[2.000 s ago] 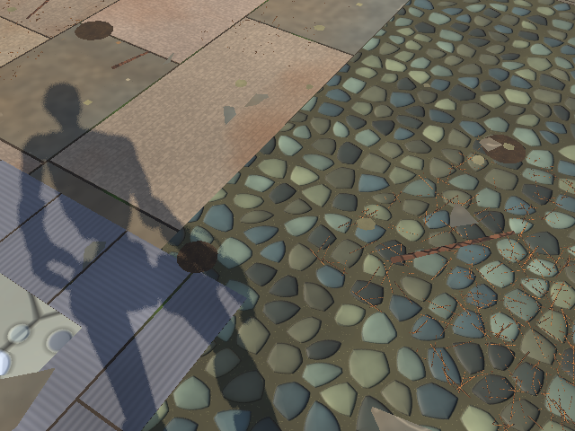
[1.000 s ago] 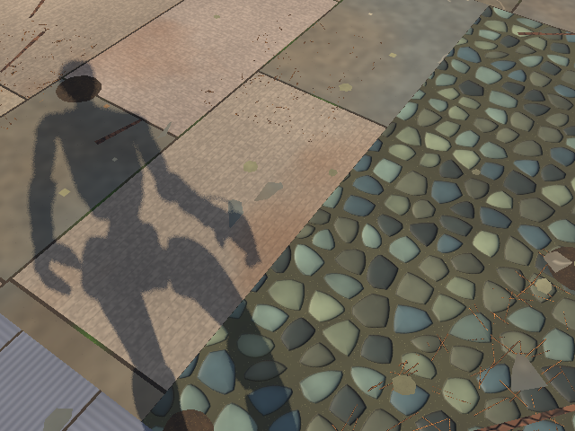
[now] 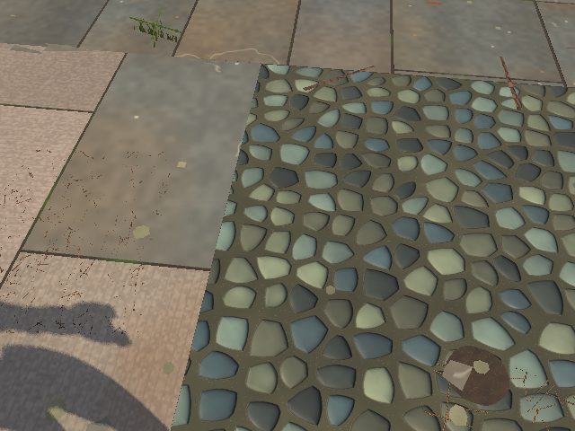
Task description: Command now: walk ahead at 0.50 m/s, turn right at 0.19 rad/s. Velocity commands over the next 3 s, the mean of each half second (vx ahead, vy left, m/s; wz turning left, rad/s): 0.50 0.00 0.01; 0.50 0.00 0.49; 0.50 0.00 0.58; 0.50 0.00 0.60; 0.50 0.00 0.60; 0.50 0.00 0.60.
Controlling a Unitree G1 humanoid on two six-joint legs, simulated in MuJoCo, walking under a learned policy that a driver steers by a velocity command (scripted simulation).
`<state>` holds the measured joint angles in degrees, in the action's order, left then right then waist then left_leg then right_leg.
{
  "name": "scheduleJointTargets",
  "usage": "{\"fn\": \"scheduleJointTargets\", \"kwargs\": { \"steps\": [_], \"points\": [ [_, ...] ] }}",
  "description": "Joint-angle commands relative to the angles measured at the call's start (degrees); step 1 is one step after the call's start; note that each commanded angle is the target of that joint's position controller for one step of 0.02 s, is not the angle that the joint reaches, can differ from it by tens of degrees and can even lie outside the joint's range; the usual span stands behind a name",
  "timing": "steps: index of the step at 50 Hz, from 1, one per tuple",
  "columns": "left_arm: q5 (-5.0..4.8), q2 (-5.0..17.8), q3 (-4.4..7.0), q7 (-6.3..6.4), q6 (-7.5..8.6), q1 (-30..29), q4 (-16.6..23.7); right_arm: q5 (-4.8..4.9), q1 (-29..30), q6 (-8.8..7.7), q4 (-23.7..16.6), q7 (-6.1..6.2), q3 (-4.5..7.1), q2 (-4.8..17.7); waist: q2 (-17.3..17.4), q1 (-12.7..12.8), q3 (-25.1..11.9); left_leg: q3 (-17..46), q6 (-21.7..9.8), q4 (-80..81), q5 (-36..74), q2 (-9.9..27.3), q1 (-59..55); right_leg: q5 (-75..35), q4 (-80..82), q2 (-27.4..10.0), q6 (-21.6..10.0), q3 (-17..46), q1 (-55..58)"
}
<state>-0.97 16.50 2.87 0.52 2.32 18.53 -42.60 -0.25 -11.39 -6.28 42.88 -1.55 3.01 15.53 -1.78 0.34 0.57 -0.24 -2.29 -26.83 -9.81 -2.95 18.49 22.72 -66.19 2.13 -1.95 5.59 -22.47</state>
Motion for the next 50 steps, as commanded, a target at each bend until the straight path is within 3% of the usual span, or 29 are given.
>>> {"fn": "scheduleJointTargets", "kwargs": {
  "steps": [1, 4, 7, 10, 13, 15, 17, 18, 19, 20, 21, 22, 23, 24, 26, 30, 34, 37, 40, 42, 44, 45, 46, 47, 48, 49, 50],
  "points": [
    [0.35, 5.2, 1.55, -0.4, 1.54, -2.8, 5.5, -0.33, -2.8, -0.23, -1.8, 0.28, 1.07, 5.3, 7.2, -1.1, -0.6, 20.0, -9.9, 15.2, 1.4, 15.3, -13.1, -4.9, 2.4, -6.9, 0.6, 0.6, -15.3],
    [0.77, 2.8, 0.66, -0.53, 1.46, -5.6, 6.6, 0.58, -4.3, -0.35, -0.4, 0.56, 1.61, 7.6, 7.1, -1.3, -0.1, 15.1, -11.4, 17.6, 8.8, 15.3, -11.5, -7.4, 10.7, -7.9, 2.0, -1.8, -15.9],
    [0.81, 1.5, -0.08, -0.91, 1.94, -10.9, 7.7, 0.93, -5.6, 0.27, 0.6, 0.92, 1.99, 9.4, 6.2, -3.0, 0.3, 10.3, -10.4, 18.6, 11.2, 14.0, -11.2, -16.7, 21.9, -7.7, 2.5, -3.1, -14.0],
    [0.3, 1.6, -0.21, -1.5, 2.35, -15.8, 8.6, 1.42, -8.4, 0.84, 2.2, 1.01, 1.99, 10.1, 6.1, -4.9, 1.1, 7.4, -9.2, 18.1, 11.5, 13.3, -11.1, -23.9, 30.1, -5.9, 2.7, -4.5, -10.1],
    [-0.15, 2.4, 0.03, -2.19, 2.62, -19.6, 10.1, 1.76, -10.9, 1.58, 3.8, 1.05, 2.03, 10.5, 6.4, -5.4, 2.2, 8.1, -8.4, 16.5, 11.4, 15.6, -14.7, -23.2, 34.1, -5.1, 1.5, -4.4, -9.5],
    [-0.1, 3.4, 0.43, -2.56, 2.91, -19.9, 10.6, 1.92, -11.4, 2.23, 4.5, 1.29, 2.24, 11.1, 6.7, -4.4, 2.4, 9.2, -7.4, 14.2, 13.9, 17.0, -17.0, -19.8, 36.5, -4.6, 0.1, -4.2, -7.5],
    [0.28, 5.9, 1.87, -2.29, 3.24, -12.2, 8.6, 2.03, -10.1, 2.8, 4.5, 1.57, 2.24, 11.6, 6.2, 0.8, -1.5, 7.9, -5.6, 5.4, 25.3, 15.0, -15.9, -18.6, 40.2, -2.6, -1.9, -5.8, 4.9],
    [0.79, 8.8, 3.25, -1.7, 3.24, -3.6, 6.5, 1.49, -9.8, 2.74, 4.0, 1.59, 1.52, 9.9, 4.9, 4.8, -7.7, 5.9, -3.8, -5.5, 24.7, 11.9, -10.5, -19.7, 39.3, -4.9, -3.8, -4.0, 18.7],
    [1.94, 13.6, 4.37, -0.94, 2.91, 5.8, 5.4, 0.03, -10.5, 2.32, 1.8, 1.64, -0.06, 5.2, -4.1, 7.4, -16.9, 2.3, -0.7, -25.4, 5.9, 6.2, 4.7, -18.5, 38.4, -18.5, -8.2, 11.6, 37.4],
    [1.82, 14.5, 4.37, -1.31, 2.41, 7.0, 4.7, 1.2, -16.4, 1.37, 1.8, 1.63, -0.97, 2.4, -16.6, 4.9, -22.5, 4.9, 0.9, -39.0, -24.4, 0.7, 19.0, -7.4, 45.6, -27.0, -14.2, 32.7, 44.9],
    [1.11, 9.3, 3.04, -1.36, 2.4, 5.2, 4.7, 2.49, -12.8, 1.2, 2.2, 1.55, 0.7, 8.6, -9.2, 6.1, -15.4, 8.4, 1.0, -44.7, -22.2, 3.8, 24.2, -0.8, 47.8, -24.7, -12.3, 29.9, 39.5],
    [0.66, 7.3, 2.3, -1.34, 2.52, 1.8, 4.6, 2.84, -8.8, 1.14, 1.1, 1.42, 1.25, 9.8, -6.9, 5.1, -8.4, 7.3, 0.7, -44.4, -16.8, 6.0, 25.6, -2.6, 49.2, -22.8, -10.3, 21.3, 32.2],
    [1.0, 6.0, 1.86, -1.5, 2.71, -2.0, 4.6, 2.32, -7.1, 1.36, 1.1, 1.64, 1.3, 9.0, -3.8, 3.3, -5.3, 6.4, 1.0, -42.4, -12.2, 8.0, 23.5, -6.5, 51.1, -20.3, -9.2, 15.9, 25.7],
    [1.29, 4.5, 1.5, -1.71, 3.07, -4.4, 4.5, 1.83, -6.7, 1.91, 1.2, 1.71, 1.57, 8.3, -4.1, 1.7, -2.7, 6.5, 1.3, -40.3, -9.0, 9.3, 21.6, -11.0, 53.2, -18.4, -8.8, 11.4, 21.0],
    [1.73, 3.6, 1.58, -1.78, 4.06, -6.6, 3.5, 2.05, -8.5, 3.31, 1.8, 1.61, 1.43, 5.8, -4.8, -0.5, -1.6, 6.3, 2.0, -39.3, -5.2, 10.4, 17.2, -16.9, 56.5, -16.8, -8.7, 5.0, 15.6],
    [2.01, 5.0, 2.36, -1.11, 4.88, -6.1, 0.9, 1.68, -4.9, 4.45, 0.0, 1.66, 1.52, 4.4, -1.8, -0.9, 1.0, 7.7, 3.2, -33.5, 2.7, 10.5, 21.4, -25.7, 58.8, -16.7, -9.1, -3.3, 15.3],
    [1.73, 6.8, 2.77, -0.3, 4.26, -5.1, -0.7, 1.48, 1.2, 3.91, -2.0, 0.32, 0.93, 3.2, -0.7, 1.0, 2.8, 4.5, 2.8, -20.4, 12.8, 9.8, 20.5, -27.7, 59.7, -15.4, -7.8, -10.5, 17.1],
    [1.14, 8.3, 3.25, 0.09, 3.37, -1.8, -2.5, 1.4, 7.4, 3.82, -4.8, -0.73, 0.33, 2.4, 0.5, 3.6, 4.9, 1.6, 1.6, -14.0, 13.4, 9.3, 21.7, -28.9, 59.2, -17.0, -7.4, -13.0, 21.4],
    [0.31, 9.3, 3.67, 0.19, 1.97, 0.2, -3.9, 1.51, 11.0, 3.86, -7.6, -1.75, 0.31, 2.7, 0.1, 4.2, 5.6, -0.9, -0.3, -10.4, 8.5, 8.3, 23.1, -34.8, 55.8, -18.7, -6.6, -14.9, 27.7],
    [-0.01, 10.7, 4.02, 0.49, 1.11, -0.6, -3.9, 1.53, 10.2, 4.06, -8.7, -2.21, 0.97, 3.9, -1.7, 2.4, 3.4, -4.0, -2.2, -9.5, 3.2, 5.4, 18.3, -50.8, 50.1, -18.8, -5.3, -16.8, 29.8],
    [-0.32, 12.2, 4.4, 0.99, 0.19, -1.6, -3.5, 1.65, 2.4, 4.49, -7.7, -2.08, 2.73, 7.0, -3.5, -2.6, -2.2, -6.9, -4.9, -9.4, -1.8, 0.9, 6.8, -66.9, 37.0, -18.0, -3.9, -18.1, 29.4],
    [-0.61, 12.0, 4.14, 1.21, 0.02, -2.7, -3.2, 1.71, -6.7, 4.63, -5.5, -1.37, 4.54, 10.0, -2.3, -7.8, -6.8, -6.3, -7.2, -5.0, 1.8, -1.1, -7.0, -63.8, 24.9, -15.9, -2.1, -19.4, 23.6],
    [0.89, 9.0, 2.95, 1.22, 0.63, -1.3, -2.1, 1.79, -14.4, 5.37, -3.8, 0.0, 6.35, 15.2, 5.5, -10.1, -11.9, 7.5, -10.8, -3.7, 3.0, 7.1, -24.5, -40.0, 6.9, -12.8, 0.5, -19.3, 8.4],
    [1.74, 2.2, 0.77, 0.46, 2.48, 1.8, 1.2, 1.97, -10.2, 4.79, -5.6, 0.18, 6.55, 19.3, 17.8, -3.1, -17.0, 42.1, -22.6, 4.7, -5.9, 20.8, -40.3, 9.2, -13.5, 0.9, 4.0, -11.6, -16.0],
    [0.01, 7.3, 1.58, -0.63, 4.86, -3.5, 1.8, 1.42, -11.6, 4.03, -6.5, -0.24, 5.01, 14.4, 9.7, -7.5, -20.8, 46.4, -22.0, 9.9, -9.0, 22.3, -41.3, 9.5, -16.4, -1.3, 2.6, 0.6, -21.7],
    [-1.79, 8.3, 1.78, -1.11, 5.85, -7.9, 3.5, 1.0, -10.3, 3.31, -6.0, -0.3, 4.21, 11.5, 7.2, -7.3, -13.2, 37.3, -19.3, 10.0, -5.8, 20.3, -35.5, 5.0, -13.9, -3.8, 1.3, 0.2, -24.2],
    [-1.01, 7.3, 1.54, -0.81, 6.22, -8.2, 3.4, 1.19, -7.0, 2.83, -6.0, -0.41, 3.78, 10.1, 1.9, -4.0, -7.2, 30.0, -17.0, 10.1, 0.8, 17.3, -26.3, 0.7, -7.6, -6.4, 1.0, -0.2, -22.2]
  ]
}}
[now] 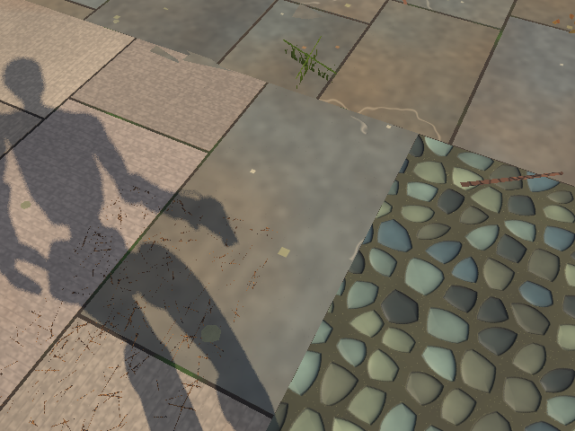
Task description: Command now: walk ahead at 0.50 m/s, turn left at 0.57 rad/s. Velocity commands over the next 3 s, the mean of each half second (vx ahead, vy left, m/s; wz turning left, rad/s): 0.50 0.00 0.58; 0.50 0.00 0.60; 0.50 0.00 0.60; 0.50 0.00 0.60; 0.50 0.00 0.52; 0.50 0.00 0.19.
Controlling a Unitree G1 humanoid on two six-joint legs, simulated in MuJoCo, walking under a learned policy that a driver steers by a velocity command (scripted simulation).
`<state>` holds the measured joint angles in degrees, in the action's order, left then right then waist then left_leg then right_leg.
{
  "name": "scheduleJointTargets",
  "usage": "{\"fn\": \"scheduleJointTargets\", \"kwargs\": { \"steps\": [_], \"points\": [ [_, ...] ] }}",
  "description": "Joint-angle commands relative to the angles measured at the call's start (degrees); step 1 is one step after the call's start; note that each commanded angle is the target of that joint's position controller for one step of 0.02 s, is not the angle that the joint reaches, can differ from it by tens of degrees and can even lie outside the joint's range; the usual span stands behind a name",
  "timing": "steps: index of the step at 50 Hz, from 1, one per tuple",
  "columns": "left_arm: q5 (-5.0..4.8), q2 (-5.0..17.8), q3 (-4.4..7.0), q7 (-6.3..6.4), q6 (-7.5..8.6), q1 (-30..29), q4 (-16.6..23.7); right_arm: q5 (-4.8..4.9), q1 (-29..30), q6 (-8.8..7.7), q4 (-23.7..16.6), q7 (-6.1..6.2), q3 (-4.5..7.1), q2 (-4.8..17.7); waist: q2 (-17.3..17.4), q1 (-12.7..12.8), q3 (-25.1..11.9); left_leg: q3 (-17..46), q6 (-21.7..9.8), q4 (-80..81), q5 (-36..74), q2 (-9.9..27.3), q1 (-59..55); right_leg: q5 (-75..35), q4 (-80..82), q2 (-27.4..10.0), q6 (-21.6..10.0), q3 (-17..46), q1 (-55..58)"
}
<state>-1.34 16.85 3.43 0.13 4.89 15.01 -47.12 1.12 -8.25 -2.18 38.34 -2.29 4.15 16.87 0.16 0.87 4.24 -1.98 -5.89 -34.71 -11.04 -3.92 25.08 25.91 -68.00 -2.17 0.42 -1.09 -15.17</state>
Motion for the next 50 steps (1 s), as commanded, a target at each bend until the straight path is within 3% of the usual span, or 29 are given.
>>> {"fn": "scheduleJointTargets", "kwargs": {
  "steps": [1, 3, 5, 7, 10, 12, 15, 17, 18, 19, 20, 21, 22, 23, 24, 25, 27, 32, 36, 40, 42, 43, 44, 45, 46, 47, 48, 49, 50],
  "points": [
    [1.01, 7.5, 1.42, 0.03, 3.39, -4.7, 7.2, -0.26, -6.8, -1.47, -2.1, 0.54, 2.07, 6.7, -0.2, -2.6, -8.9, 27.1, -11.9, 18.5, 7.6, 16.2, -26.6, -4.8, -0.5, -3.9, -1.0, 6.4, -25.9],
    [1.84, 7.5, 1.79, -0.07, 2.0, -2.8, 6.9, -0.92, -4.3, -1.54, -3.4, 1.02, 1.75, 6.3, 1.3, -0.1, -7.2, 24.0, -11.8, 20.9, 14.0, 14.2, -19.0, -7.5, 3.6, -4.6, 0.4, 6.2, -20.5],
    [2.28, 5.8, 1.38, 0.03, 0.95, -3.2, 7.2, -0.6, -5.0, -1.76, -3.0, 1.65, 2.07, 7.5, 1.2, 0.3, -6.3, 20.6, -12.1, 21.9, 18.2, 13.1, -14.6, -9.9, 8.6, -4.1, 2.4, 4.9, -19.5],
    [2.35, 4.4, 0.78, 0.16, 0.58, -7.5, 8.6, -0.42, -6.4, -1.59, -2.4, 2.43, 2.47, 8.9, 1.7, -0.9, -4.7, 17.8, -10.7, 22.2, 17.5, 11.2, -11.9, -16.6, 16.8, -3.1, 3.8, 4.1, -19.7],
    [1.96, 2.9, 0.01, -0.36, 0.93, -14.0, 10.0, -0.03, -8.6, -0.99, -1.5, 3.04, 2.58, 9.2, 3.8, -3.6, -4.0, 15.7, -7.6, 21.1, 10.7, 8.3, -9.5, -28.1, 30.2, -0.2, 4.1, 3.7, -15.3],
    [1.28, 3.4, 0.05, -0.84, 1.3, -17.0, 11.0, 0.16, -10.7, -0.71, -0.6, 3.13, 2.71, 9.5, 4.5, -4.9, -3.9, 17.7, -6.8, 20.3, 7.2, 9.0, -9.9, -31.2, 34.5, 1.3, 3.9, 4.0, -13.0],
    [0.87, 5.6, 0.81, -1.49, 2.0, -18.0, 11.7, 0.46, -12.2, -0.3, 0.2, 3.34, 2.59, 8.8, 5.4, -4.7, -4.1, 22.9, -5.8, 15.7, 3.8, 11.0, -14.8, -28.0, 38.9, 1.7, 2.5, 6.1, -12.0],
    [0.71, 6.9, 1.51, -1.63, 2.55, -15.4, 11.3, 0.27, -11.5, -0.02, 0.0, 3.49, 2.72, 8.7, 7.3, -2.9, -4.4, 26.0, -4.9, 12.2, 4.6, 11.9, -16.7, -22.8, 40.0, 1.8, 0.7, 6.1, -8.8],
    [0.78, 7.5, 2.06, -1.45, 2.83, -11.4, 10.2, 0.21, -10.7, 0.14, -0.3, 3.47, 2.46, 7.8, 7.6, -0.6, -5.6, 25.9, -3.9, 9.2, 5.9, 10.7, -16.2, -22.5, 42.2, 2.1, -0.6, 5.1, -3.6],
    [1.5, 9.2, 2.91, -1.08, 3.14, -5.6, 9.2, -0.08, -10.6, 0.03, -0.7, 3.3, 1.57, 5.4, 6.3, 2.3, -10.1, 23.5, -2.0, 1.0, 6.9, 7.7, -13.8, -21.9, 42.5, -0.8, -2.8, 6.8, 6.6],
    [2.1, 12.4, 3.67, -0.57, 3.07, 2.9, 8.4, -1.2, -12.1, -0.08, -1.7, 3.22, 0.24, 1.8, -1.8, 4.8, -18.4, 17.7, 0.5, -15.8, -4.9, 3.3, -6.2, -18.5, 42.1, -11.3, -6.1, 17.4, 21.4],
    [2.48, 15.9, 4.5, -1.12, 2.25, 6.1, 6.2, 1.16, -19.4, -0.58, -3.6, 3.21, -0.26, 0.7, -22.1, 0.8, -22.4, 12.2, 3.4, -32.2, -24.8, -2.1, 13.9, -1.7, 49.4, -22.0, -14.8, 45.5, 34.6],
    [1.29, 9.8, 3.19, -1.36, 2.05, 3.7, 7.6, 1.58, -18.0, -0.43, -1.6, 3.48, 0.87, 7.0, -13.2, 2.2, -16.7, 13.7, 4.4, -38.9, -21.1, 2.6, 19.8, 9.6, 51.8, -21.3, -13.5, 45.9, 30.9],
    [1.12, 6.8, 2.35, -1.04, 1.63, 1.4, 8.0, 0.96, -11.9, -0.08, -2.3, 3.4, 1.62, 9.5, -8.1, 3.5, -10.3, 12.0, 4.7, -39.9, -15.7, 4.3, 20.9, 6.0, 52.0, -18.9, -11.1, 35.9, 24.5],
    [1.67, 6.0, 1.85, -0.95, 1.3, -1.1, 8.3, 0.33, -9.5, 0.21, -2.6, 3.46, 1.64, 8.8, -4.3, 2.5, -7.3, 10.6, 5.1, -38.8, -11.8, 6.2, 18.6, -2.3, 52.7, -16.4, -10.0, 28.7, 18.2],
    [1.87, 4.8, 1.51, -0.82, 1.09, -2.6, 7.7, -0.13, -7.8, 0.23, -3.2, 3.24, 1.77, 8.0, -4.2, 1.7, -4.7, 10.5, 5.3, -36.2, -9.2, 7.7, 17.6, -8.5, 53.8, -14.4, -9.9, 23.6, 13.9],
    [2.01, 4.1, 1.3, -0.52, 1.41, -3.1, 6.9, 0.6, -8.5, 0.69, -3.4, 2.61, 1.58, 5.7, -6.8, 0.4, -4.0, 9.2, 5.3, -33.5, -6.9, 9.7, 14.0, -14.4, 56.3, -12.2, -9.5, 16.2, 9.8],
    [1.71, 7.0, 2.32, -0.31, 1.75, -1.8, 4.5, 0.24, -4.3, 1.21, -5.5, 2.18, 0.78, 3.2, -4.3, 0.7, -2.8, 8.0, 6.7, -24.4, 0.5, 10.9, 17.9, -25.3, 59.4, -13.1, -11.6, 6.5, 11.1],
    [1.4, 8.5, 2.53, -0.02, 0.94, -1.2, 3.3, 0.23, 1.5, 0.44, -6.7, 0.78, 0.09, 2.1, -3.6, 2.7, -1.3, 4.4, 6.2, -11.6, 10.9, 10.1, 14.9, -29.9, 59.4, -11.5, -9.8, -1.9, 12.3],
    [0.41, 10.5, 3.04, 0.06, -0.21, 1.8, 1.5, 0.45, 7.2, 0.34, -9.0, -0.59, -0.17, 1.9, -3.4, 4.2, 0.7, 1.1, 4.2, -3.9, 9.9, 8.9, 13.4, -33.2, 58.1, -13.3, -8.6, -5.7, 17.0],
    [-0.22, 11.9, 3.48, 0.18, -0.91, 1.6, 1.2, 0.25, 6.9, 0.51, -9.8, -0.98, 0.48, 3.3, -4.4, 2.5, -0.2, -1.2, 2.1, -1.8, 4.9, 6.7, 10.0, -46.2, 53.7, -13.9, -7.5, -7.8, 19.7],
    [-0.55, 12.9, 3.82, 0.4, -1.25, 1.4, 1.3, 0.01, 4.9, 0.76, -9.6, -0.97, 1.13, 4.5, -5.6, 0.9, -2.1, -2.9, 0.9, -1.6, 1.8, 4.6, 6.1, -56.6, 49.2, -13.9, -6.9, -8.9, 20.7],
    [-0.81, 13.7, 4.04, 0.61, -1.68, 1.0, 1.4, -0.07, -0.1, 1.02, -8.6, -0.84, 2.19, 6.3, -5.9, -2.3, -5.3, -4.2, -0.7, -0.7, -0.1, 2.3, -0.7, -64.6, 41.4, -13.4, -6.3, -10.0, 20.4],
    [-1.0, 12.9, 3.71, 0.83, -1.92, 0.3, 1.7, 0.1, -9.5, 1.3, -6.1, -0.27, 3.91, 9.1, -4.5, -7.6, -10.1, -4.4, -3.0, 2.9, 3.7, 0.0, -14.4, -64.2, 29.5, -11.6, -4.6, -11.7, 15.3],
    [0.75, 9.8, 2.43, 0.94, -1.66, 1.6, 2.6, 0.44, -18.5, 1.97, -3.9, 0.97, 5.64, 13.5, 2.3, -10.9, -15.2, 7.1, -6.2, 3.8, 3.6, 6.4, -32.2, -43.5, 11.7, -9.1, -2.1, -11.5, 0.5],
    [2.62, 2.0, -0.24, -0.02, -0.13, 6.5, 6.3, 0.74, -15.0, 1.14, -4.9, 1.08, 5.85, 19.3, 16.6, -2.7, -20.9, 40.8, -17.2, 10.1, -7.9, 20.6, -48.2, 7.9, -7.2, 2.8, 0.8, -4.7, -24.1],
    [0.62, 7.5, 0.62, -0.77, 1.83, -0.4, 6.7, 0.41, -16.6, 0.17, -6.2, 0.66, 4.29, 13.6, 9.0, -7.9, -25.0, 48.4, -17.1, 17.3, -14.7, 22.5, -48.7, 7.4, -11.9, 2.1, -0.1, 6.4, -29.9],
    [-1.19, 9.6, 1.18, -1.11, 2.81, -5.3, 8.4, -0.15, -14.6, -0.72, -5.4, 0.45, 3.32, 11.0, 6.5, -7.9, -16.2, 40.3, -14.3, 18.5, -10.0, 21.0, -42.2, 1.4, -10.0, -0.1, -1.3, 6.0, -33.2],
    [-0.43, 8.6, 0.83, -0.75, 3.28, -5.6, 8.3, -0.07, -11.3, -1.12, -5.4, 0.49, 2.88, 9.9, 1.8, -5.1, -11.7, 33.9, -12.6, 18.4, -3.7, 18.6, -33.8, -3.5, -4.9, -2.4, -1.5, 6.0, -30.5]
  ]
}}
Over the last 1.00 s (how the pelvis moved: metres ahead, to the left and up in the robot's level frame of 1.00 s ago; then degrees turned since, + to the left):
0.52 0.02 -0.01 20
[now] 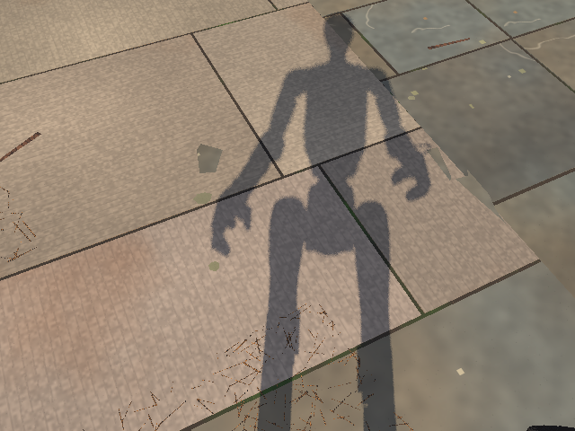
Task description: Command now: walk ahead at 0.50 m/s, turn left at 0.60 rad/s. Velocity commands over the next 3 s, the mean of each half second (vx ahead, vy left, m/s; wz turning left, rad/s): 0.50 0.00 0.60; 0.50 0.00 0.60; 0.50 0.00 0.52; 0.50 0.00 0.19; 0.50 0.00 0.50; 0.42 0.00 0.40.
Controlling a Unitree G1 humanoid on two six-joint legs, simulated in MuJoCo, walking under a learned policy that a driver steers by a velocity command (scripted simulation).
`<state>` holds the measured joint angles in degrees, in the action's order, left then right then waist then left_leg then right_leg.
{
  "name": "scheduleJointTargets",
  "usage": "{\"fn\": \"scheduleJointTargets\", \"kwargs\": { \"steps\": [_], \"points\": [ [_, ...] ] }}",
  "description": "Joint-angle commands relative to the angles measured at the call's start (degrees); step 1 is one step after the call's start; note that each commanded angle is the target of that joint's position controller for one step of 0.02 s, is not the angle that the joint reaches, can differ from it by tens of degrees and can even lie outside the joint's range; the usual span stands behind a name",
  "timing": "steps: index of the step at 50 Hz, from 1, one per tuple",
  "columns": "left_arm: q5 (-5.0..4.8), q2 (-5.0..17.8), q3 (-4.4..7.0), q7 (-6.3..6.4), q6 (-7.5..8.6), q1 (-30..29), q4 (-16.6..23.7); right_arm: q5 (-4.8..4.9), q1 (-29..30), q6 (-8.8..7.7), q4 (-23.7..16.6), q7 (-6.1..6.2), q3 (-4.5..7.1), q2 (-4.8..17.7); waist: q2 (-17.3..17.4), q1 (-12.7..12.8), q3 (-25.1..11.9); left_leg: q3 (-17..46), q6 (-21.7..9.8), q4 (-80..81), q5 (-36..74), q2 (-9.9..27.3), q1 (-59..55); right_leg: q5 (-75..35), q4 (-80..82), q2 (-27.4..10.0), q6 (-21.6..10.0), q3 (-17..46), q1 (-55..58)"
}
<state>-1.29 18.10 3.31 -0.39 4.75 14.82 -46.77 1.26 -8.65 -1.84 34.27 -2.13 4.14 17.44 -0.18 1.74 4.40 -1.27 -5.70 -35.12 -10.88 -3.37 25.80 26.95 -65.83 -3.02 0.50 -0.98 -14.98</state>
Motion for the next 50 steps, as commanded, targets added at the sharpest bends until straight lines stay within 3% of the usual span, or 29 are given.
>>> {"fn": "scheduleJointTargets", "kwargs": {
  "steps": [1, 2, 5, 8, 11, 13, 16, 18, 19, 20, 21, 22, 23, 24, 25, 26, 29, 32, 38, 41, 43, 44, 45, 46, 47, 48, 49, 50],
  "points": [
    [1.05, 7.4, 1.17, 0.13, 3.36, -4.9, 7.3, -0.35, -7.3, -1.48, -1.8, 0.46, 2.36, 7.8, 1.1, -3.6, -9.0, 28.0, -11.6, 19.3, 2.9, 15.7, -27.4, -7.1, -2.3, -3.1, -0.9, 5.8, -26.9],
    [1.46, 7.7, 1.45, 0.08, 2.78, -3.6, 7.0, -1.09, -5.3, -1.58, -2.6, 0.72, 1.92, 6.9, 2.6, -1.7, -8.2, 25.3, -11.2, 20.3, 7.7, 14.4, -22.7, -9.1, -0.2, -4.0, -0.5, 6.3, -23.1],
    [2.27, 5.9, 1.18, 0.13, 1.09, -3.3, 6.8, -0.84, -5.1, -1.96, -1.8, 1.56, 1.94, 7.4, 2.4, -0.4, -6.7, 20.8, -11.8, 22.3, 15.3, 12.5, -15.5, -12.2, 6.0, -3.4, 2.3, 4.7, -20.3],
    [2.38, 3.7, 0.35, 0.17, 0.68, -9.8, 8.7, -0.56, -7.6, -1.75, -0.1, 2.66, 2.3, 8.7, 2.8, -2.4, -4.5, 17.0, -9.9, 22.3, 14.8, 9.8, -12.6, -22.6, 17.9, -1.7, 4.0, 4.1, -20.6],
    [1.83, 2.5, -0.27, -0.47, 1.11, -16.1, 10.2, -0.19, -10.1, -1.28, 1.4, 3.13, 2.43, 9.2, 4.1, -4.9, -3.6, 16.1, -7.3, 21.3, 9.1, 7.9, -10.7, -31.8, 29.8, 1.2, 3.9, 3.8, -15.8],
    [1.24, 3.1, -0.13, -0.91, 1.49, -18.7, 11.2, 0.11, -12.0, -1.12, 2.6, 3.16, 2.56, 9.4, 4.5, -5.9, -3.3, 18.5, -6.7, 20.1, 6.6, 8.8, -11.8, -33.3, 33.3, 2.3, 3.4, 4.4, -14.0],
    [0.99, 5.1, 0.68, -1.43, 2.09, -18.8, 11.7, 0.35, -13.1, -0.58, 3.7, 3.44, 2.41, 8.5, 5.7, -5.4, -3.5, 23.5, -5.8, 15.1, 5.2, 10.8, -17.3, -28.8, 37.2, 2.7, 1.7, 6.2, -13.2],
    [0.87, 6.1, 1.42, -1.37, 2.55, -15.3, 11.0, 0.18, -12.3, -0.1, 3.8, 3.55, 2.52, 8.4, 7.7, -3.3, -4.1, 25.9, -4.9, 11.4, 8.0, 11.2, -18.8, -23.4, 38.4, 3.1, -0.1, 5.5, -8.8],
    [1.13, 7.1, 2.18, -1.02, 2.8, -10.3, 9.7, 0.08, -11.5, 0.02, 3.6, 3.46, 2.07, 7.2, 7.6, -0.6, -6.5, 24.9, -3.5, 6.9, 11.1, 9.0, -18.0, -23.9, 40.8, 3.1, -1.6, 4.4, -1.4],
    [2.11, 9.4, 3.03, -0.61, 3.1, -2.8, 8.9, -0.44, -11.2, -0.12, 2.7, 3.19, 0.92, 4.2, 4.9, 2.9, -13.4, 21.7, -1.4, -5.3, 9.1, 5.9, -13.2, -23.3, 39.2, -3.1, -4.9, 9.4, 12.2],
    [3.11, 14.2, 4.37, -0.26, 2.54, 5.0, 7.6, 0.64, -17.8, -0.47, 1.6, 3.22, -0.18, 0.8, -9.4, 2.3, -23.2, 13.3, 3.5, -25.5, -7.8, -2.0, 5.9, -12.9, 41.2, -16.5, -13.8, 31.3, 34.6],
    [1.5, 11.4, 3.87, -0.87, 1.98, 6.3, 6.8, 0.96, -19.5, -0.79, 1.4, 3.32, -0.18, 3.7, -16.7, 1.9, -23.9, 12.4, 4.5, -35.9, -23.5, -0.5, 16.2, 0.6, 47.2, -21.6, -15.9, 47.2, 37.1],
    [0.98, 7.1, 2.69, -0.63, 1.59, 3.5, 7.5, 1.12, -14.8, -0.55, 1.9, 3.27, 1.09, 8.3, -9.9, 3.0, -15.5, 12.7, 5.0, -40.2, -18.8, 2.7, 19.9, 5.8, 48.8, -19.7, -13.5, 40.8, 30.2],
    [1.34, 5.6, 2.15, -0.34, 1.03, 0.6, 8.0, 0.54, -10.4, -0.21, 1.1, 3.31, 1.36, 9.1, -5.7, 2.8, -10.0, 10.1, 5.3, -40.2, -14.6, 4.7, 19.2, 0.8, 49.4, -17.4, -11.5, 32.4, 22.7],
    [1.65, 4.5, 1.71, -0.21, 0.73, -1.7, 7.6, -0.08, -7.8, -0.15, 0.4, 3.17, 1.46, 8.4, -4.3, 1.7, -5.8, 9.4, 5.3, -37.5, -11.5, 6.3, 17.9, -5.9, 50.9, -15.0, -10.9, 26.1, 15.8],
    [2.01, 3.4, 1.29, -0.04, 0.81, -2.9, 7.3, -0.11, -7.4, 0.06, 0.2, 2.92, 1.58, 7.4, -5.3, 0.3, -4.2, 9.3, 5.2, -35.3, -9.4, 8.0, 15.6, -10.4, 52.4, -13.1, -10.2, 21.2, 11.6],
    [1.57, 3.7, 1.59, 0.02, 1.56, -3.2, 5.9, 0.41, -7.6, 0.94, -0.2, 2.46, 0.91, 3.8, -6.4, -0.9, -2.9, 7.4, 5.4, -31.1, -6.8, 9.7, 13.3, -18.2, 56.1, -11.7, -10.9, 12.4, 7.2],
    [1.58, 6.0, 2.4, 0.09, 1.8, -2.3, 4.5, -0.05, -4.6, 0.97, -1.4, 2.2, 0.47, 2.8, -4.3, -0.6, -2.8, 7.2, 6.2, -24.4, -0.7, 10.4, 15.8, -25.3, 57.5, -12.6, -12.0, 6.9, 9.2],
    [0.88, 8.4, 2.84, 0.48, 0.55, 0.1, 2.4, 0.13, 5.0, -0.06, -3.5, -0.01, -0.38, 1.3, -3.1, 2.8, -0.6, 1.8, 5.1, -6.3, 12.2, 8.9, 11.7, -30.6, 57.4, -11.1, -9.2, -4.4, 12.6],
    [-0.11, 10.1, 3.39, 0.46, -0.46, 1.7, 1.4, 0.23, 7.7, 0.09, -5.1, -0.9, -0.05, 2.2, -3.3, 2.6, 0.4, -0.2, 3.0, -1.9, 7.9, 7.7, 10.7, -36.9, 55.0, -12.9, -8.1, -6.6, 17.6],
    [-0.72, 12.0, 3.96, 0.78, -1.21, 1.5, 1.3, -0.22, 5.2, 0.43, -5.3, -1.02, 1.05, 4.3, -5.0, -0.1, -2.3, -3.2, 0.7, -0.8, 1.7, 4.2, 4.7, -55.8, 47.5, -13.1, -6.9, -8.9, 20.1],
    [-0.97, 12.6, 4.14, 0.98, -1.69, 1.1, 1.5, -0.31, 0.0, 0.66, -4.2, -0.89, 2.14, 6.2, -5.3, -3.4, -5.5, -4.7, -0.9, 0.4, 0.2, 1.8, -2.5, -63.7, 39.3, -12.4, -6.1, -10.2, 19.7],
    [-1.0, 11.6, 3.71, 1.24, -1.95, 0.7, 1.8, -0.1, -9.7, 0.95, -1.4, -0.3, 3.95, 9.1, -3.8, -8.6, -10.4, -4.8, -3.2, 3.6, 3.6, -0.6, -16.5, -63.4, 27.1, -10.5, -4.4, -11.9, 14.1],
    [1.07, 8.0, 2.24, 1.31, -1.69, 2.3, 2.8, 0.36, -18.4, 1.63, 0.6, 0.96, 5.65, 13.8, 4.2, -11.3, -15.7, 8.4, -6.7, 4.3, 3.5, 7.3, -34.3, -40.1, 8.7, -7.8, -1.8, -11.8, -1.2],
    [2.53, 1.1, -0.15, 0.52, -0.15, 6.3, 6.5, 0.63, -14.8, 0.82, -0.7, 0.94, 5.72, 19.0, 17.1, -3.7, -21.8, 42.2, -17.3, 11.9, -10.5, 20.3, -48.2, 7.4, -9.1, 4.1, 0.9, -4.0, -24.1],
    [0.4, 6.8, 0.81, -0.15, 1.65, -0.7, 6.9, 0.33, -15.9, -0.23, -1.9, 0.48, 4.16, 13.3, 9.1, -8.7, -24.1, 46.9, -16.5, 17.9, -15.2, 21.6, -48.4, 6.3, -13.3, 2.7, 0.0, 6.1, -29.9],
    [-1.21, 8.5, 1.24, -0.48, 2.66, -4.9, 8.5, -0.16, -14.1, -1.12, -1.1, 0.32, 3.26, 10.9, 7.0, -8.5, -15.8, 38.9, -14.1, 18.7, -10.1, 20.2, -42.3, 0.4, -11.4, 0.6, -1.1, 5.5, -33.2],
    [-0.38, 7.5, 0.93, -0.13, 3.17, -5.1, 8.2, -0.07, -11.0, -1.52, -1.1, 0.36, 2.82, 9.7, 2.3, -5.9, -11.7, 32.6, -12.4, 18.6, -3.5, 17.7, -34.3, -4.4, -6.5, -1.8, -1.3, 5.6, -30.4]
  ]
}}
Over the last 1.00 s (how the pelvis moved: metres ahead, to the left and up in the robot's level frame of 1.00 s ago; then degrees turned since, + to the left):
0.50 0.11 0.00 36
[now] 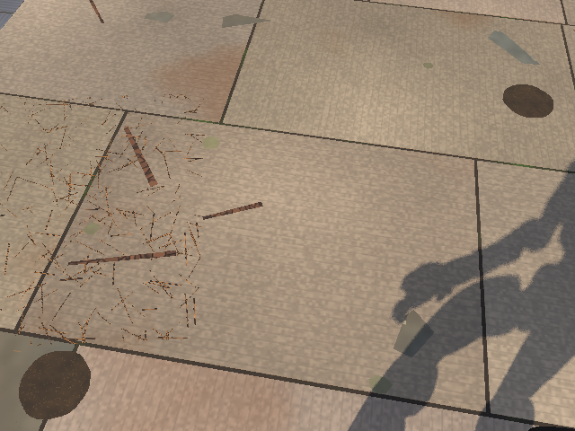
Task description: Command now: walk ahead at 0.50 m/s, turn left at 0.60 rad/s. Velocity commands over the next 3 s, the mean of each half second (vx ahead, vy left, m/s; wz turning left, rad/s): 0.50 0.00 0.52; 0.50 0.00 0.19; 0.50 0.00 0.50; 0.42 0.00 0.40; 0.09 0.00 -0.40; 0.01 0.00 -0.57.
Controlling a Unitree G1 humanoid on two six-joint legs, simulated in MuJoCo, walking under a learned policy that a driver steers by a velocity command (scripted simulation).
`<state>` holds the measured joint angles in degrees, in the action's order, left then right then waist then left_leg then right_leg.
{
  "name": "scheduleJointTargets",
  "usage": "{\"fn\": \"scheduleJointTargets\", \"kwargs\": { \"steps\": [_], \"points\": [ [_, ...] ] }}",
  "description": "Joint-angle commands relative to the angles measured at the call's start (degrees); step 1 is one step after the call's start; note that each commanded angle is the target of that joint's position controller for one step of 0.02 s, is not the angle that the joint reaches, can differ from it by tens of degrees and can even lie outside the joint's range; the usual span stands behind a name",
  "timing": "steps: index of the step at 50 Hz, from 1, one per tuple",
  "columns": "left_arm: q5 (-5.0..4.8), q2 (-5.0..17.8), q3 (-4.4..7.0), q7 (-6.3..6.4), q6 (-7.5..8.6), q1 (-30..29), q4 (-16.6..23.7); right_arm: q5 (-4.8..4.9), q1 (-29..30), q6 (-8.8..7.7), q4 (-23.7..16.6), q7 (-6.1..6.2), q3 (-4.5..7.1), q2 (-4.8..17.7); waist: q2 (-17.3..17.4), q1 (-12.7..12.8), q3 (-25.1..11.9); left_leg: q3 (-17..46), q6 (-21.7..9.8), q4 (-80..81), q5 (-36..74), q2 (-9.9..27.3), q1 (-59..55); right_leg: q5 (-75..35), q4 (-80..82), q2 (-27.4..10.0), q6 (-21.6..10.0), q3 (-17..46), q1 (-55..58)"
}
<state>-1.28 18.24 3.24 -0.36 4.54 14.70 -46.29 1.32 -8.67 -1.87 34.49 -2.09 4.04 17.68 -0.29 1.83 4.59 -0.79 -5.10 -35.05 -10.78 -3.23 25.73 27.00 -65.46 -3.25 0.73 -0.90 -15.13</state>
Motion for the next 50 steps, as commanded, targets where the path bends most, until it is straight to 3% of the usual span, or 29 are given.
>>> {"fn": "scheduleJointTargets", "kwargs": {
  "steps": [1, 2, 5, 8, 11, 15, 17, 19, 20, 21, 22, 23, 24, 25, 26, 28, 31, 33, 36, 40, 42, 43, 44, 45, 46, 47, 48, 49, 50],
  "points": [
    [1.09, 7.4, 1.25, 0.17, 3.4, -4.6, 7.2, -0.38, -7.4, -1.51, -1.7, 0.48, 2.48, 8.1, 1.6, -3.7, -9.3, 27.3, -11.9, 19.0, 2.8, 15.4, -27.4, -7.2, -2.2, -3.0, -1.0, 5.6, -26.6],
    [1.46, 7.7, 1.48, 0.07, 2.84, -3.5, 6.9, -1.11, -5.4, -1.56, -2.6, 0.75, 1.99, 7.1, 3.0, -1.8, -8.6, 25.0, -11.7, 20.2, 7.1, 14.1, -22.9, -9.1, -0.3, -3.9, -0.5, 6.0, -23.0],
    [2.2, 5.8, 1.19, 0.03, 1.19, -3.3, 6.7, -0.9, -5.0, -1.93, -1.8, 1.61, 1.97, 7.4, 2.7, -0.6, -7.0, 20.5, -12.4, 22.2, 14.7, 12.4, -15.8, -12.2, 5.9, -3.2, 2.1, 4.5, -20.1],
    [2.31, 3.6, 0.33, 0.01, 0.8, -9.8, 8.6, -0.63, -7.3, -1.7, -0.1, 2.7, 2.32, 8.7, 3.0, -2.5, -4.5, 16.6, -10.5, 22.3, 13.7, 9.5, -12.4, -22.8, 18.2, -1.4, 3.8, 3.9, -20.0],
    [1.74, 2.5, -0.27, -0.63, 1.25, -16.1, 10.1, -0.28, -9.8, -1.26, 1.4, 3.14, 2.5, 9.2, 4.0, -5.1, -3.5, 15.8, -8.0, 21.4, 8.0, 7.7, -10.2, -31.8, 29.9, 1.6, 3.8, 3.5, -14.9],
    [0.95, 4.7, 0.52, -1.37, 1.97, -18.4, 11.4, 0.29, -12.6, -0.78, 3.5, 3.33, 2.47, 8.6, 5.2, -5.6, -3.5, 21.7, -6.7, 16.4, 3.9, 10.1, -15.2, -30.7, 36.0, 2.6, 2.2, 5.9, -12.7],
    [0.95, 5.6, 1.02, -1.62, 2.37, -15.8, 10.7, -0.03, -12.5, -0.45, 4.1, 3.5, 2.39, 8.0, 7.0, -4.4, -3.9, 23.5, -6.0, 13.2, 6.2, 11.9, -18.6, -26.3, 36.6, 2.3, 0.4, 5.4, -11.0],
    [1.62, 7.0, 2.15, -1.24, 2.84, -7.9, 8.6, -0.4, -12.3, -0.19, 4.4, 3.26, 1.64, 5.8, 7.2, -0.5, -7.4, 21.8, -3.9, 5.3, 14.7, 8.9, -18.7, -24.9, 39.5, 2.7, -2.7, 3.2, 0.4],
    [2.5, 9.4, 2.79, -0.96, 3.08, -0.2, 7.9, -1.13, -12.7, -0.25, 3.7, 3.03, 0.48, 3.1, 3.2, 2.8, -15.0, 18.4, -1.8, -8.6, 10.2, 5.9, -13.5, -24.4, 37.7, -4.7, -6.2, 10.2, 14.1],
    [2.98, 14.7, 4.33, -1.0, 2.43, 6.8, 5.6, 0.36, -21.7, -0.85, 3.7, 2.96, -0.63, -0.4, -14.4, 0.6, -23.2, 11.0, 3.3, -29.3, -12.3, -3.1, 6.5, -14.2, 41.6, -17.2, -16.8, 35.7, 34.6],
    [0.8, 10.6, 3.64, -1.66, 2.16, 8.4, 4.5, 0.96, -21.7, -1.28, 4.5, 3.13, -0.27, 3.7, -15.2, 1.8, -21.8, 12.5, 4.0, -37.8, -22.3, -1.4, 16.1, 2.5, 48.2, -20.1, -18.1, 48.9, 35.5],
    [0.46, 6.8, 2.56, -1.44, 1.96, 5.3, 5.2, 1.07, -14.3, -1.31, 3.9, 3.12, 0.78, 7.6, -8.2, 3.3, -13.2, 12.9, 4.0, -40.5, -17.6, 1.2, 19.1, 5.5, 49.7, -17.9, -15.5, 41.7, 28.5],
    [1.22, 5.7, 1.98, -1.24, 1.53, 2.0, 5.8, 0.32, -9.0, -1.31, 2.6, 3.25, 0.75, 7.8, -3.9, 2.7, -8.7, 10.3, 3.8, -39.4, -13.6, 3.3, 18.1, 0.4, 50.1, -15.4, -13.6, 34.0, 21.3],
    [1.63, 4.6, 1.51, -1.16, 1.25, 0.0, 5.5, -0.64, -5.8, -1.6, 1.7, 3.1, 0.71, 7.0, -2.6, 1.7, -4.8, 9.3, 3.7, -35.9, -10.9, 4.9, 17.4, -6.2, 51.4, -13.1, -13.5, 28.5, 15.0],
    [2.08, 3.6, 1.03, -0.96, 1.37, -0.9, 5.4, -0.88, -5.8, -1.75, 1.6, 2.81, 0.74, 6.0, -3.8, 0.0, -4.0, 8.8, 3.5, -32.6, -8.6, 6.9, 14.6, -11.3, 52.4, -11.2, -12.8, 24.6, 11.4],
    [1.68, 3.0, 0.77, -0.89, 1.61, -0.7, 4.7, -0.63, -7.3, -1.72, 2.4, 2.41, 0.26, 3.7, -5.6, -1.2, -4.6, 7.0, 3.8, -27.9, -7.5, 7.9, 11.4, -18.0, 54.3, -9.2, -12.9, 19.7, 9.0],
    [0.82, 5.8, 1.44, -0.64, 1.73, 1.1, 3.4, -1.25, -3.3, -1.85, 1.0, 2.18, -0.78, 1.5, -4.6, -0.5, -3.7, 4.9, 5.0, -18.5, -3.3, 8.9, 12.5, -25.3, 56.7, -9.7, -14.4, 15.2, 8.3],
    [0.61, 6.9, 1.67, -0.45, 1.34, 2.0, 2.7, -1.23, 0.3, -2.23, 0.4, 1.79, -1.29, 0.7, -4.0, 0.6, -3.4, 3.9, 5.3, -10.8, 3.4, 8.8, 11.2, -27.1, 57.4, -8.6, -13.5, 11.6, 8.1],
    [0.14, 7.7, 1.69, -0.31, 0.76, 4.5, 1.4, -0.73, 5.6, -2.71, -0.4, 1.08, -1.58, 0.5, -4.0, 2.5, -2.6, 2.2, 5.7, -1.6, 11.5, 7.1, 6.8, -28.5, 57.2, -7.4, -12.0, 7.6, 7.5],
    [-0.27, 8.4, 1.75, -0.18, -0.35, 8.2, -0.8, -0.18, 10.7, -3.07, -2.1, 0.1, -1.32, 1.5, -4.4, 3.2, -1.3, 2.0, 4.2, 4.0, 10.7, 5.9, 6.0, -29.7, 55.1, -10.2, -10.9, 8.1, 12.5],
    [-0.2, 9.6, 2.16, 0.17, -0.97, 7.7, -1.3, -0.18, 9.6, -3.07, -1.9, -0.3, -0.89, 2.8, -5.0, 1.6, -2.3, 1.0, 2.4, 5.7, 7.3, 5.1, 3.5, -35.6, 52.4, -11.5, -9.7, 6.7, 16.2],
    [-0.24, 10.0, 2.27, 0.4, -1.23, 6.8, -1.2, -0.43, 6.3, -2.98, -1.0, -0.27, -0.26, 3.9, -5.0, -0.8, -4.4, -0.3, 1.2, 7.1, 6.9, 3.7, -2.0, -44.2, 48.0, -10.7, -8.6, 4.5, 16.6],
    [-0.09, 9.2, 2.0, 0.67, -1.46, 6.7, -1.2, -0.7, -0.6, -2.75, 1.2, 0.01, 0.97, 6.0, -4.0, -4.2, -8.9, -1.6, -0.6, 8.2, 7.0, 2.1, -12.0, -52.0, 39.3, -8.5, -7.1, 1.5, 15.2],
    [0.98, 7.6, 1.17, 1.12, -1.38, 6.3, 0.0, -0.72, -9.8, -2.4, 3.3, 0.51, 2.29, 9.1, -1.5, -8.2, -15.2, 4.6, -3.3, 6.6, 7.7, 6.6, -26.7, -46.1, 26.0, -6.3, -4.9, -1.3, 6.8],
    [2.35, 1.9, -0.93, 0.8, -0.24, 10.8, 3.0, -1.0, -15.2, -1.97, 4.0, 0.81, 3.82, 15.9, 12.4, -6.8, -22.2, 31.3, -12.8, 8.9, 0.8, 20.2, -47.5, -19.9, 3.5, 2.4, -0.4, -4.0, -16.9],
    [1.63, 3.6, -0.69, 0.4, 1.3, 9.4, 2.4, 0.08, -16.6, -1.8, 4.5, 0.63, 2.89, 12.1, 13.9, -7.8, -25.2, 45.1, -15.7, 16.7, -7.7, 23.2, -49.9, 4.8, -4.9, 4.7, -0.3, 4.0, -26.6],
    [-0.17, 7.6, 0.4, -0.22, 2.39, 4.6, 4.0, -0.2, -13.2, -2.02, 4.1, 0.61, 1.86, 9.4, 10.3, -7.7, -16.6, 38.2, -13.1, 18.0, -9.3, 21.3, -43.6, 1.6, -7.5, 1.5, -1.2, 5.9, -31.7],
    [-0.46, 7.2, 0.26, -0.3, 2.92, 1.1, 4.8, -0.67, -9.8, -2.14, 3.5, 0.65, 1.5, 8.1, 6.5, -6.5, -11.6, 31.3, -11.6, 18.7, -5.2, 18.6, -35.9, -3.4, -5.2, -0.7, -1.7, 5.1, -30.8],
    [0.68, 6.8, 0.35, -0.12, 3.04, -0.1, 5.0, -0.93, -7.1, -2.11, 3.2, 0.61, 1.13, 6.9, 3.4, -4.7, -8.1, 26.8, -10.7, 20.0, 0.3, 16.5, -28.7, -6.6, -1.0, -2.0, -1.3, 4.7, -28.5]
  ]
}}
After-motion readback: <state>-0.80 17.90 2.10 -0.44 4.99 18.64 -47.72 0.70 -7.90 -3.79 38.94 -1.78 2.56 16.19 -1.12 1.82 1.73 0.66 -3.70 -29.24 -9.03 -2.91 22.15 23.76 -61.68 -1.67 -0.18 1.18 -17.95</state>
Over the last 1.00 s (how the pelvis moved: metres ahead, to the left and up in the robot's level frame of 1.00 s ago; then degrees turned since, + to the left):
0.52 0.13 0.00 36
